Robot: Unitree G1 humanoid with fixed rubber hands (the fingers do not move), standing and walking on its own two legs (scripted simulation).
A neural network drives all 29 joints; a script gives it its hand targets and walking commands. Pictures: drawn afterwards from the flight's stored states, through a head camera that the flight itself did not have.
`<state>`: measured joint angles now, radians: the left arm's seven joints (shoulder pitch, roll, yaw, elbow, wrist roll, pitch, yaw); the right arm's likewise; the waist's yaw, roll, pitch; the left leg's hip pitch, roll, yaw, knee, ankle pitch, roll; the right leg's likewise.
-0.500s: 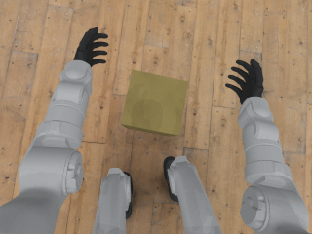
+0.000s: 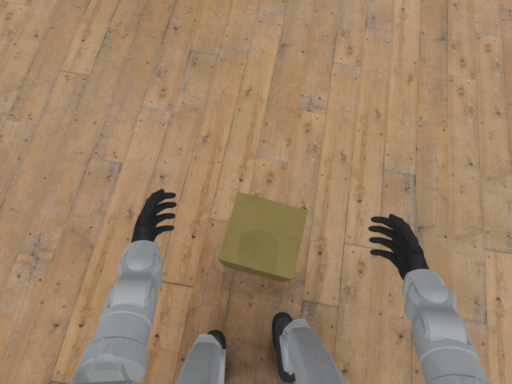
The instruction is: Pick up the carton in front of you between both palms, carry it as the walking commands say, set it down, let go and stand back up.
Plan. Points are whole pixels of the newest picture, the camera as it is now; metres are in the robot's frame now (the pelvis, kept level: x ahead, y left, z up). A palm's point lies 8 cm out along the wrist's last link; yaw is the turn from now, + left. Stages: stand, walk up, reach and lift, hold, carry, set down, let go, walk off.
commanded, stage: let go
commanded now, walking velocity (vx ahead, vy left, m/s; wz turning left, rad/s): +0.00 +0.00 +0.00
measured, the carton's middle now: (262, 240) +0.42 -0.05 -0.59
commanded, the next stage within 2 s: stand in 0.96 s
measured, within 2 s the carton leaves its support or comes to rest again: neither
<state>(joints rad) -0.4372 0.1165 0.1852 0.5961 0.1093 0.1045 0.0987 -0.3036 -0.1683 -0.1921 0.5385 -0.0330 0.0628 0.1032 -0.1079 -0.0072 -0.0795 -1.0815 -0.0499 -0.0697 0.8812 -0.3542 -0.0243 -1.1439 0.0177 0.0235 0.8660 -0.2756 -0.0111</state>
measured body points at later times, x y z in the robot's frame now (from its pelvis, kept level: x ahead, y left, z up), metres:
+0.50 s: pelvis +0.06 +0.02 +0.06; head +0.11 +0.02 +0.51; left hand +0.26 +0.24 -0.02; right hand +0.22 -0.22 -0.01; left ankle +0.01 +0.13 -0.68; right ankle +0.05 -0.11 -0.68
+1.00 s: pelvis +0.05 +0.01 +0.06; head +0.04 +0.01 +0.51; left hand +0.22 +0.24 -0.02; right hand +0.21 -0.24 -0.01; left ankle +0.01 +0.13 -0.67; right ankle +0.05 -0.11 -0.68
